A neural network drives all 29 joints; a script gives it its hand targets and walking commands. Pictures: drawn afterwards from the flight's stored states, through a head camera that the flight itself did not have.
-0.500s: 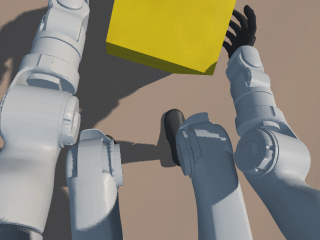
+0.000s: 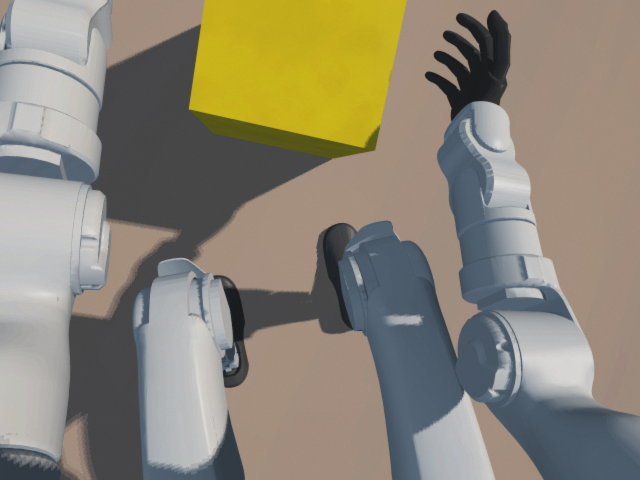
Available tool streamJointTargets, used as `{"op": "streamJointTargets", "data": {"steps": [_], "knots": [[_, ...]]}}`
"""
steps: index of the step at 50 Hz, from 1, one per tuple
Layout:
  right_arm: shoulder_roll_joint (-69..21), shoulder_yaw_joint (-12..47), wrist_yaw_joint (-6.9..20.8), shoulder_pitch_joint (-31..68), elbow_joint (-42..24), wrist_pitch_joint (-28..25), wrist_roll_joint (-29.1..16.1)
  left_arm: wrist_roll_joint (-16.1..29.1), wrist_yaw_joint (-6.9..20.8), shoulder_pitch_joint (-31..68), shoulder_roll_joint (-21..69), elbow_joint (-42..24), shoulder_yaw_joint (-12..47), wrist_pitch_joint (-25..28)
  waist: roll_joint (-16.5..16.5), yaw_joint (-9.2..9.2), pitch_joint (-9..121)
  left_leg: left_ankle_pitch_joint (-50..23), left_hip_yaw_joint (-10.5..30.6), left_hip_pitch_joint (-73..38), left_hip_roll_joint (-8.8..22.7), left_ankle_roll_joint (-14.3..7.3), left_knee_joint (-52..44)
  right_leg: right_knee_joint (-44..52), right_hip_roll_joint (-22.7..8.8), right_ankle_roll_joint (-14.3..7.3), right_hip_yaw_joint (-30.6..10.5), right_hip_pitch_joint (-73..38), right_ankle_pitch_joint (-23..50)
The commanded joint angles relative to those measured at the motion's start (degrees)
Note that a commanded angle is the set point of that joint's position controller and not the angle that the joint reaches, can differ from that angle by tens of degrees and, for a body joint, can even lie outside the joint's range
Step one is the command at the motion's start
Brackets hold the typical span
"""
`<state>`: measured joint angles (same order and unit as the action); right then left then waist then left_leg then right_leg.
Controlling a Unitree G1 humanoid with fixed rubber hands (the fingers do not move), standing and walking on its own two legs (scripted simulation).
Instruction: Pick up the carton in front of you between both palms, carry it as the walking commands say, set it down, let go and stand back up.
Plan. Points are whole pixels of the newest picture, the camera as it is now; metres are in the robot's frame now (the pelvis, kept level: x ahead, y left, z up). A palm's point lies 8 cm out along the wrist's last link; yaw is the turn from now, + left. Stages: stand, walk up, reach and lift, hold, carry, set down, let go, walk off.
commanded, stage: set down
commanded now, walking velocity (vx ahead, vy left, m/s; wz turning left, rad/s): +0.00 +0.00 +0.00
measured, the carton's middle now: (292, 67) +0.54 -0.05 -0.31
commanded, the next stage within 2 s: let go in 0.68 s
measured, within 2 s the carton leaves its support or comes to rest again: neither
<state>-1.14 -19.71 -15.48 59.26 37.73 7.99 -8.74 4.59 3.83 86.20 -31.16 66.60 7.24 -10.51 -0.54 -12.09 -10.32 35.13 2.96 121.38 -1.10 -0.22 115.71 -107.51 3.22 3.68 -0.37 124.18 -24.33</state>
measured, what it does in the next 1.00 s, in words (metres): rises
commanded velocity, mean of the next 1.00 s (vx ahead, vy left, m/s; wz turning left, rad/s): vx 0.00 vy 0.00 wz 0.00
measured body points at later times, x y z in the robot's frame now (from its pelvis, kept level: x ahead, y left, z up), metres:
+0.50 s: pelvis +0.03 +0.01 +0.12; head +0.34 +0.03 +0.44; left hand +0.61 +0.15 +0.01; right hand +0.46 -0.22 +0.02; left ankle +0.09 +0.12 -0.40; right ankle +0.15 -0.13 -0.40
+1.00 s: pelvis +0.06 +0.00 +0.25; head +0.30 +0.04 +0.62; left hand +0.52 +0.18 +0.13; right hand +0.41 -0.20 +0.15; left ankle +0.09 +0.12 -0.40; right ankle +0.15 -0.13 -0.40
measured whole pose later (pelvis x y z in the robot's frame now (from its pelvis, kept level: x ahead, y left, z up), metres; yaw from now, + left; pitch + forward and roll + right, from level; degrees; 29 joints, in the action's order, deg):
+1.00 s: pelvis +0.06 +0.00 +0.25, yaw +5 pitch +38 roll +0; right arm -1.9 -15.7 -1.4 23.5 25.3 7.4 3.5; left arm -10.0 0.1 45.1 -13.5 45.6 -12.0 -9.3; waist 0.2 -10.2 6.9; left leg 20.2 4.1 75.6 -3.8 0.1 57.7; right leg -53.6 -0.5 1.9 -1.6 77.8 -14.2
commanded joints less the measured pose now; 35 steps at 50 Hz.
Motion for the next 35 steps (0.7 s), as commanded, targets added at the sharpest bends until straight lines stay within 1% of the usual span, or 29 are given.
{"op": "streamJointTargets", "data": {"steps": [1, 6, 15, 20, 24, 30, 33, 35], "knots": [[4.8, -0.2, 0.2, 7.4, -8.6, -0.5, 1.6, -0.2, 0.8, 15.1, -4.5, -4.4, -2.8, 1.4, 10.0, -2.59, 61.3, -8.8, -2.1, -26.7, -1.3, -2.6, -16.2, 9.8, 1.4, 2.0, 7.4, -38.7, 14.2], [2.6, 0.5, 0.8, 4.4, -10.1, 0.5, 1.9, -1.7, 1.6, 13.6, -5.0, -5.2, -4.5, 1.6, 10.9, -1.84, 64.2, -10.9, -2.8, -29.6, -1.8, -2.5, -20.5, 14.3, 1.6, 2.5, 7.1, -41.0, 16.0], [2.3, -1.0, 1.2, -2.0, -15.7, 2.2, 3.3, -4.8, 2.4, 10.0, -3.6, -12.7, -6.5, -0.4, 15.4, -2.45, 72.2, -18.0, -3.5, -43.3, -3.1, -1.6, -28.2, 22.6, 2.0, 2.2, 7.8, -44.0, 19.8], [2.1, -1.4, 1.8, -4.5, -17.8, 3.0, 4.1, -6.0, 2.7, 7.9, -2.3, -15.3, -7.6, -1.7, 16.7, -2.53, 72.7, -21.9, -3.1, -50.0, -3.4, -1.1, -32.9, 27.3, 2.0, 2.0, 8.2, -45.0, 21.7], [1.7, -2.0, 2.5, -6.2, -17.9, 3.4, 4.8, -6.8, 3.0, 5.9, -1.3, -15.3, -8.5, -2.3, 16.7, -2.62, 71.2, -24.2, -2.5, -54.1, -3.3, -0.8, -37.3, 31.4, 1.9, 2.0, 8.3, -46.0, 22.8], [1.0, -3.1, 3.7, -7.6, -17.8, 3.5, 6.6, -8.2, 3.6, 3.7, 0.0, -14.2, -10.0, -2.4, 15.7, -2.77, 69.2, -26.9, -1.4, -59.7, -3.1, -0.6, -44.3, 37.9, 1.6, 2.1, 8.3, -49.2, 24.3], [0.5, -4.0, 4.3, -7.6, -16.7, 3.4, 7.7, -9.0, 3.8, 3.0, 0.7, -12.5, -10.9, -2.3, 15.1, -2.85, 66.6, -26.7, -0.9, -60.8, -3.0, -0.5, -47.6, 40.9, 1.3, 2.1, 8.2, -50.0, 24.1], [0.0, -4.1, 4.8, -8.4, -16.0, 3.1, 8.5, -9.8, 3.9, 1.4, 1.2, -11.4, -12.1, -2.0, 14.3, -2.34, 65.7, -26.9, -0.8, -61.7, -3.0, -0.5, -49.7, 42.8, 1.1, 2.2, 8.1, -51.3, 24.2]]}}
